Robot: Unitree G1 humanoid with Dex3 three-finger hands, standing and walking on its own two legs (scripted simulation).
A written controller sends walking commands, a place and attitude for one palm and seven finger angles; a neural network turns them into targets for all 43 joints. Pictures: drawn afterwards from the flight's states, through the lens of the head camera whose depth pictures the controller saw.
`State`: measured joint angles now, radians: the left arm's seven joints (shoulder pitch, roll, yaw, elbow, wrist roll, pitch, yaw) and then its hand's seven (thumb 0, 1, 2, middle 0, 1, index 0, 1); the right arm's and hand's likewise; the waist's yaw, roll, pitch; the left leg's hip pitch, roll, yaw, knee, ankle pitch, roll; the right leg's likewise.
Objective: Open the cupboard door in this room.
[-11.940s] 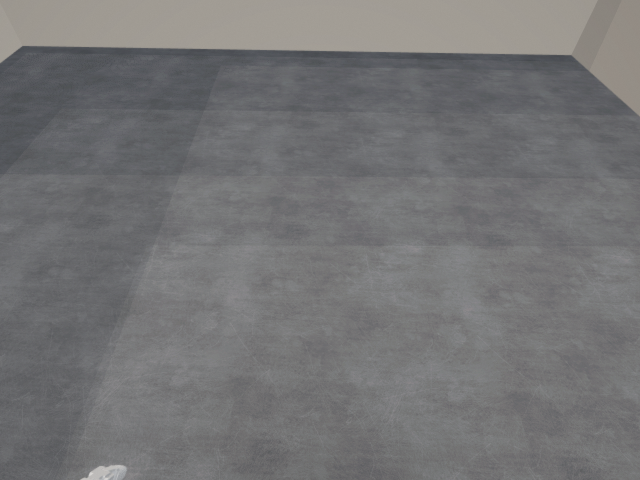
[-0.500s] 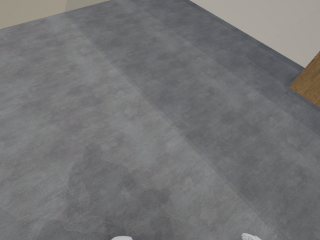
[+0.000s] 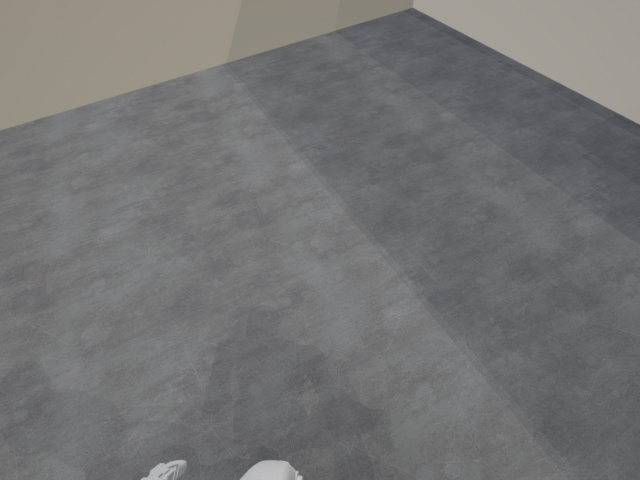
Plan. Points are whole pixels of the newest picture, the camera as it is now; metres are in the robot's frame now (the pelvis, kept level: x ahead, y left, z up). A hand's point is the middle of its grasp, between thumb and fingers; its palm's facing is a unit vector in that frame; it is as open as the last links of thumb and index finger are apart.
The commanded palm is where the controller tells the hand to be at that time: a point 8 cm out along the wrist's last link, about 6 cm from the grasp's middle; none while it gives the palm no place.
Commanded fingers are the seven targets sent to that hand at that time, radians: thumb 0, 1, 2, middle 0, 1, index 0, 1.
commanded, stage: turn or walk to find it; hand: left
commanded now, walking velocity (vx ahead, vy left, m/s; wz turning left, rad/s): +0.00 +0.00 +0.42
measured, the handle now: out of the picture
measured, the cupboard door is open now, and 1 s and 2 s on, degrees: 0 0 0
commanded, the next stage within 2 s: none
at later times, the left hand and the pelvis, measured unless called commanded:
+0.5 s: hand out of the picture -0.04 +0.28 -0.18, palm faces +0.26 -0.94 -0.23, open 7.4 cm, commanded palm none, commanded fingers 0.00 0.90 0.90 -0.20 -0.30 -0.20 -0.30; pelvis -0.03 +0.05 +0.01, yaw +12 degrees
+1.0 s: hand out of the picture -0.02 +0.20 -0.14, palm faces +0.40 -0.87 -0.28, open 7.4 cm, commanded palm none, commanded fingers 0.00 0.90 0.90 -0.20 -0.30 -0.20 -0.30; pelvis -0.04 -0.01 +0.00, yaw +25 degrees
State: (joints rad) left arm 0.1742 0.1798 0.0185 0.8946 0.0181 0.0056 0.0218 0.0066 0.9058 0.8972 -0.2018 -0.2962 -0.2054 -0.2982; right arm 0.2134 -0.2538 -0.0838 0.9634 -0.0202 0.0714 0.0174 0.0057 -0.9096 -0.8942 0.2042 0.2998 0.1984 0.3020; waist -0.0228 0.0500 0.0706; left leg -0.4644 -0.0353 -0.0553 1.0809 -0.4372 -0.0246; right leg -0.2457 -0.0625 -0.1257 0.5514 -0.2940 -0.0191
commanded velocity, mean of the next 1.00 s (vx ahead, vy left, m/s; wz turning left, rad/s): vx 0.00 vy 0.00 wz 0.42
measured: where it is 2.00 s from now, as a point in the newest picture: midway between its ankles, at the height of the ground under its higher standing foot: outside the picture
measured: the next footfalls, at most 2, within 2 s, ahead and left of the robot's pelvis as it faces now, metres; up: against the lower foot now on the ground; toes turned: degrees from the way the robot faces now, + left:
left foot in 0.30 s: +0.00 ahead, +0.14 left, +0.00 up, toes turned +14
right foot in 0.86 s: +0.04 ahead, -0.09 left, +0.00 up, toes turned +18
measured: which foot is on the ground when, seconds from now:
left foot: up 0.00-0.28, down 0.30-0.86, up 0.88-1.00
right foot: down 0.00-0.30, up 0.32-0.84, down 0.86-1.00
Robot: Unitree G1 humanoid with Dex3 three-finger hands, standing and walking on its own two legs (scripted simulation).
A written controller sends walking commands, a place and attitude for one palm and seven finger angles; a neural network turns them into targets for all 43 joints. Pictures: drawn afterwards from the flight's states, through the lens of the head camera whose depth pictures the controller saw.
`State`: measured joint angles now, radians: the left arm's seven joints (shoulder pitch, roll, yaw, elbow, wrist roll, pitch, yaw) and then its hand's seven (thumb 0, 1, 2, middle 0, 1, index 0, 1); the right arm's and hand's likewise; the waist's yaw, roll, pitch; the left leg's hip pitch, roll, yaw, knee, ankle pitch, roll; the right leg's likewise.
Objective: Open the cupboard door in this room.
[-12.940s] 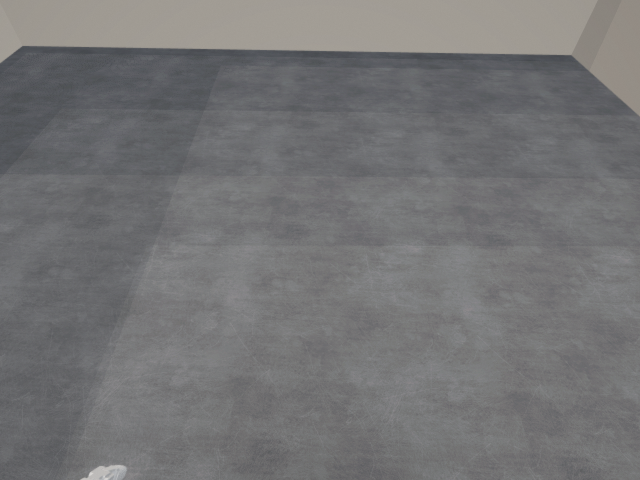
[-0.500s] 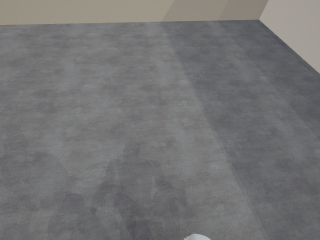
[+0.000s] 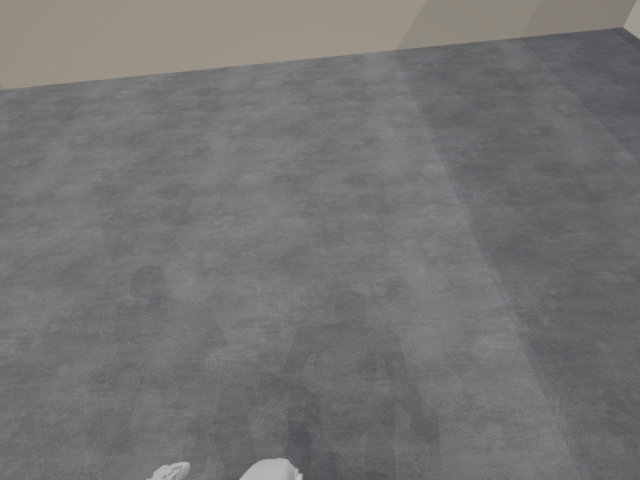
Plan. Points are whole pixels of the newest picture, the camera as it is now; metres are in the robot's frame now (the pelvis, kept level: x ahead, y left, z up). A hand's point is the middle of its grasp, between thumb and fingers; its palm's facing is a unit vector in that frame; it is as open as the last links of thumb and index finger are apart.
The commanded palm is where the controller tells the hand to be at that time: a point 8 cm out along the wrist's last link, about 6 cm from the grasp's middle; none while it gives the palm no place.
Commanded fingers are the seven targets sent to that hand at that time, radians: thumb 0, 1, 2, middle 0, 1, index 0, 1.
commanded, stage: turn or walk to find it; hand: left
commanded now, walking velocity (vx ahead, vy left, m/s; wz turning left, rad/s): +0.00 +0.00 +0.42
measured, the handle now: out of the picture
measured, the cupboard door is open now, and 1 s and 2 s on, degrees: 0 0 0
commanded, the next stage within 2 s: none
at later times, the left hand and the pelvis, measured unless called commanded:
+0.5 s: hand out of the picture -0.06 +0.26 -0.18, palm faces +0.29 -0.93 -0.25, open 7.4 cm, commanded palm none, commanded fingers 0.00 0.90 0.90 -0.20 -0.30 -0.20 -0.30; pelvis -0.03 +0.04 +0.00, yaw +13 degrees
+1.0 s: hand out of the picture -0.03 +0.21 -0.15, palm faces +0.42 -0.86 -0.27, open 7.4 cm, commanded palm none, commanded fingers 0.00 0.90 0.90 -0.20 -0.30 -0.20 -0.30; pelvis -0.03 -0.01 +0.00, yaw +27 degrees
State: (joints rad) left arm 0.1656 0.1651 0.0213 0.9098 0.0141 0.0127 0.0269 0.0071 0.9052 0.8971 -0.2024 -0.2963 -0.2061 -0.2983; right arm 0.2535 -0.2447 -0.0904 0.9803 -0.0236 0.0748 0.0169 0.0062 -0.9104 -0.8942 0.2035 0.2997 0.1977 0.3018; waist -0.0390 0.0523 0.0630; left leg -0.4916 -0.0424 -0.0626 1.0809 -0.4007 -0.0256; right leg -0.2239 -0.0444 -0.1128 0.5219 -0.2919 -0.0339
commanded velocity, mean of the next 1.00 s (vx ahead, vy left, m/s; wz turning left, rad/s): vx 0.00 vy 0.00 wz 0.42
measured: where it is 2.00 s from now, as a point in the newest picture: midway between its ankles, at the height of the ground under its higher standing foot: outside the picture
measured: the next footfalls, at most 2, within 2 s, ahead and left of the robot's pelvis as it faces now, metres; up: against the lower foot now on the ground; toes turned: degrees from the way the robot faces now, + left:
left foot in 0.34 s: -0.03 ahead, +0.15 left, +0.00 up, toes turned +15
right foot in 0.82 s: +0.04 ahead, -0.09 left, +0.00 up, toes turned +17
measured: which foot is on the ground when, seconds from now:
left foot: up 0.00-0.32, down 0.34-0.82, up 0.84-1.00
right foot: down 0.00-0.36, up 0.38-0.80, down 0.82-1.00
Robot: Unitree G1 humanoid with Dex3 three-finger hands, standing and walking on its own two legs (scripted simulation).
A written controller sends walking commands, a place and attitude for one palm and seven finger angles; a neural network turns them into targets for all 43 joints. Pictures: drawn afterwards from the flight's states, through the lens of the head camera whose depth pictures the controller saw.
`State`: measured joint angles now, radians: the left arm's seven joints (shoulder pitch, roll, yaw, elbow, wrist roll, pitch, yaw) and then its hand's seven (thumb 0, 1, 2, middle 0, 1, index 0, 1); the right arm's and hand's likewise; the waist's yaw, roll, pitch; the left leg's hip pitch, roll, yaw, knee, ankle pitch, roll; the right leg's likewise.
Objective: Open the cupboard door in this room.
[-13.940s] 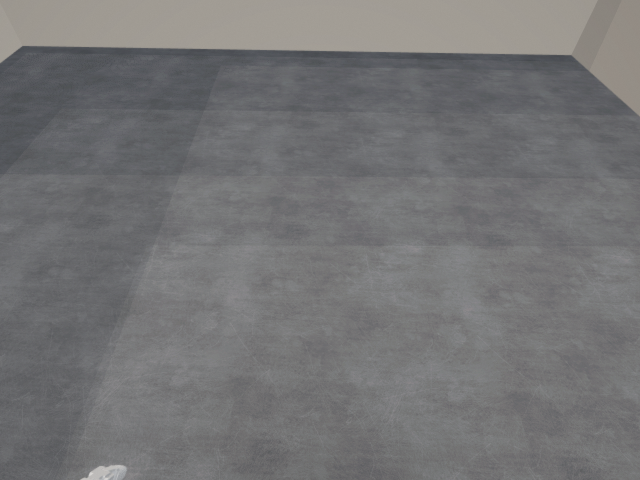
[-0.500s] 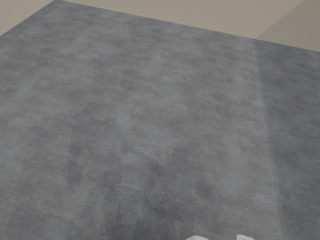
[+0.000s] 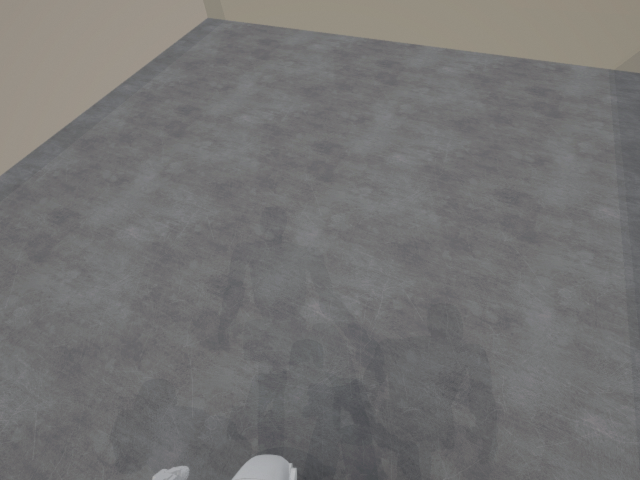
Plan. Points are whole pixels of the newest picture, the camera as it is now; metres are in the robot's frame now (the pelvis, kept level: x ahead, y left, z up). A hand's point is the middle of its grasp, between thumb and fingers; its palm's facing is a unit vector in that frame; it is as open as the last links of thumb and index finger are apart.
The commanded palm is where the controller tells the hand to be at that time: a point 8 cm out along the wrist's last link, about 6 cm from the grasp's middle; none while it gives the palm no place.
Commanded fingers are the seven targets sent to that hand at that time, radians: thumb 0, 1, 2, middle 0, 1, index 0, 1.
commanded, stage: turn or walk to find it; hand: left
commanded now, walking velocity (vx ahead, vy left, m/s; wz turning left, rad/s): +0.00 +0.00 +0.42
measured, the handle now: out of the picture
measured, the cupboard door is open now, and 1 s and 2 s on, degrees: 0 0 0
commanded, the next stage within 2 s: none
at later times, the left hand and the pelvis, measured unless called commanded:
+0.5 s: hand out of the picture +0.01 +0.26 -0.17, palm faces +0.25 -0.93 -0.26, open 7.4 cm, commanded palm none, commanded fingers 0.00 0.90 0.90 -0.20 -0.30 -0.20 -0.30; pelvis -0.01 +0.03 +0.00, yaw +12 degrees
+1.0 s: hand out of the picture -0.06 +0.18 -0.16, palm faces +0.45 -0.86 -0.26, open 7.4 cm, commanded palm none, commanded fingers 0.00 0.90 0.90 -0.20 -0.30 -0.20 -0.30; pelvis -0.01 -0.01 +0.00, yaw +26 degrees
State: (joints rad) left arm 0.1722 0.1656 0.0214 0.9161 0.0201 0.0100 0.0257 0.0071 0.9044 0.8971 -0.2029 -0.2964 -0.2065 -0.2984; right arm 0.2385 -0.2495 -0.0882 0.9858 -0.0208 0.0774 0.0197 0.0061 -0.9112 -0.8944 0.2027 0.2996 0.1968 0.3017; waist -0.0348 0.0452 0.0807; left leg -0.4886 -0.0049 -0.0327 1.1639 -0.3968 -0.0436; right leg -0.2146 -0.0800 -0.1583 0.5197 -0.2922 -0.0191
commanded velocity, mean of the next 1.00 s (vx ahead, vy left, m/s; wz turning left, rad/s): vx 0.00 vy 0.00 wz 0.42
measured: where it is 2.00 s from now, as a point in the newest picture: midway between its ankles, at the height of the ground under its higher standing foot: outside the picture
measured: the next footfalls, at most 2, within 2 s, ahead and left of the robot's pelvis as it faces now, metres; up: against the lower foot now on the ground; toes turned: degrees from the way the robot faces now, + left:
left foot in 0.24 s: +0.00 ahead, +0.15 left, +0.00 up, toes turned +11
right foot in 0.64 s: +0.07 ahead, -0.09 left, +0.00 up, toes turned +11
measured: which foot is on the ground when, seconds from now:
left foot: up 0.00-0.22, down 0.24-0.64, up 0.66-1.00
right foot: down 0.00-0.24, up 0.26-0.62, down 0.64-1.00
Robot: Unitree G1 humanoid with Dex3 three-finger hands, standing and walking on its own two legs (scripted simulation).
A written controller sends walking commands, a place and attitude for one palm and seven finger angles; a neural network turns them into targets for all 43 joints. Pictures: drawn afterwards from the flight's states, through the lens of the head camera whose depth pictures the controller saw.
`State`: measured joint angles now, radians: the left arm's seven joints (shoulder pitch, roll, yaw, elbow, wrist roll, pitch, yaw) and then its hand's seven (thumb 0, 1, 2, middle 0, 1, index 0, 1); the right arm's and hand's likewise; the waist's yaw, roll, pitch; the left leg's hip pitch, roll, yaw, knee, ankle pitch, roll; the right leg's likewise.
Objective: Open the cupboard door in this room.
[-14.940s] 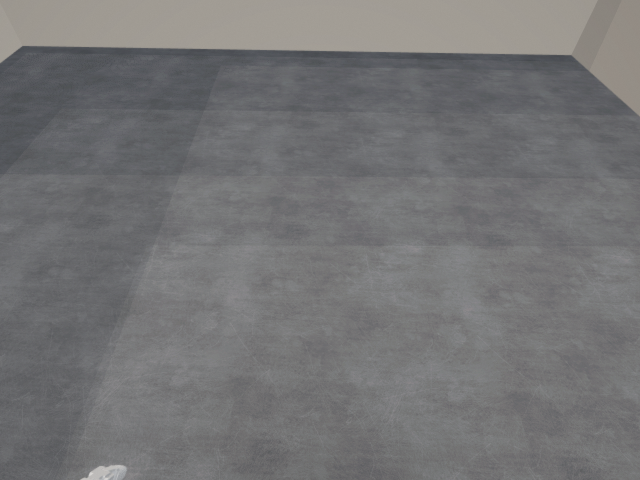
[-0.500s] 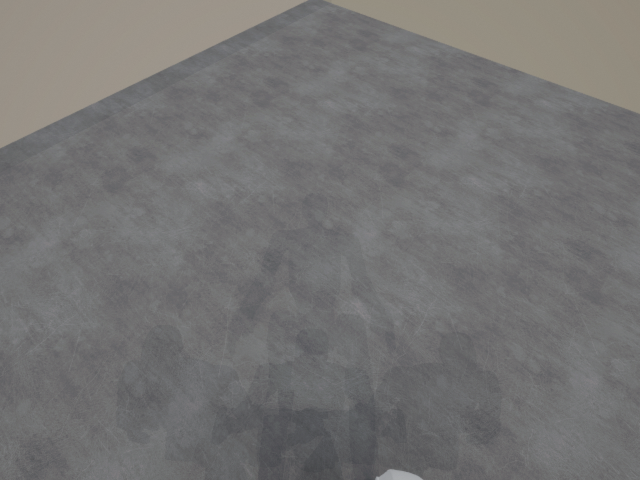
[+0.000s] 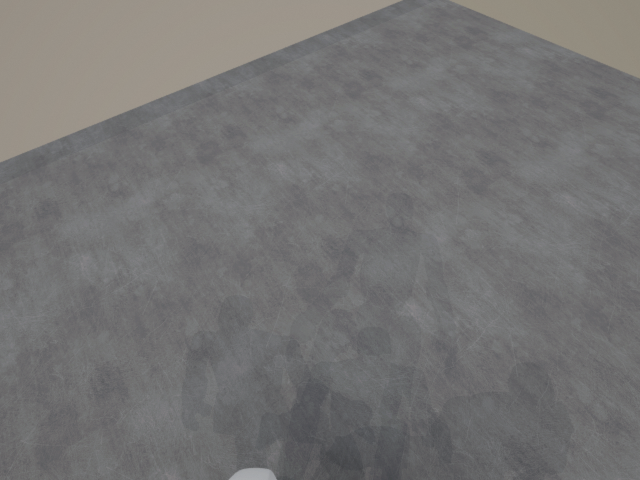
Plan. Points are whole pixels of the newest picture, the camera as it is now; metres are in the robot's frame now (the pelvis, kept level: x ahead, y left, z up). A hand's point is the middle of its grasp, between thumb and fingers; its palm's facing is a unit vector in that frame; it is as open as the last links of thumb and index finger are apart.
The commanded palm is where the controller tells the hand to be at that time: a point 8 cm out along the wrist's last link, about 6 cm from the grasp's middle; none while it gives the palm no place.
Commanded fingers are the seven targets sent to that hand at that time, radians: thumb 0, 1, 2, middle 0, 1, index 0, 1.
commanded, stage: turn or walk to find it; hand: left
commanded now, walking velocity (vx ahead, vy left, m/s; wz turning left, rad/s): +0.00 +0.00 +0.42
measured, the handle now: out of the picture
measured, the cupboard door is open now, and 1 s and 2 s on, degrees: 0 0 0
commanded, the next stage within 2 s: none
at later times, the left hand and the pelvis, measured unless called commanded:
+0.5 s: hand out of the picture +0.04 +0.20 -0.16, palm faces +0.22 -0.93 -0.29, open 7.4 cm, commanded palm none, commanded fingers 0.00 0.90 0.90 -0.20 -0.30 -0.20 -0.30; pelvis -0.02 -0.02 -0.01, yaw +12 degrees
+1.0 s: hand out of the picture -0.13 +0.21 -0.19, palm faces +0.46 -0.86 -0.23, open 7.4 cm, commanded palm none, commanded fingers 0.00 0.90 0.90 -0.20 -0.30 -0.20 -0.30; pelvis -0.06 +0.01 -0.01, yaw +25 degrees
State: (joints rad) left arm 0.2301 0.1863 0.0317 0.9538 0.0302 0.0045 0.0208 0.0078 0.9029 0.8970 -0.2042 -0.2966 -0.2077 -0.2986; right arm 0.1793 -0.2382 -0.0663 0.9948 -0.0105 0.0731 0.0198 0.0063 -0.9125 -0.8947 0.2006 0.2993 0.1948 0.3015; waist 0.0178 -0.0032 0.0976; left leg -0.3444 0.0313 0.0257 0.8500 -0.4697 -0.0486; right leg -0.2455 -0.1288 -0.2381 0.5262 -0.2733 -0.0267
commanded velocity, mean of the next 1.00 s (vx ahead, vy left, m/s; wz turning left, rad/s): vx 0.00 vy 0.00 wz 0.42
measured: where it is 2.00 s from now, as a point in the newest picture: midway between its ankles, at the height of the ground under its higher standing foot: outside the picture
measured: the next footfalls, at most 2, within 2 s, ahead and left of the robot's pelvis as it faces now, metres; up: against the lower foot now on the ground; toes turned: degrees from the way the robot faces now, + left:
left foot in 0.10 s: +0.01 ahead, +0.14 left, +0.00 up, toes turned +7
right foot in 0.46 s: +0.06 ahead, -0.11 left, +0.00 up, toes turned +5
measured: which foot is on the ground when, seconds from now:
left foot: up 0.00-0.08, down 0.10-0.46, up 0.48-0.88, down 0.90-1.00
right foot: down 0.00-0.08, up 0.10-0.44, down 0.46-0.90, up 0.92-1.00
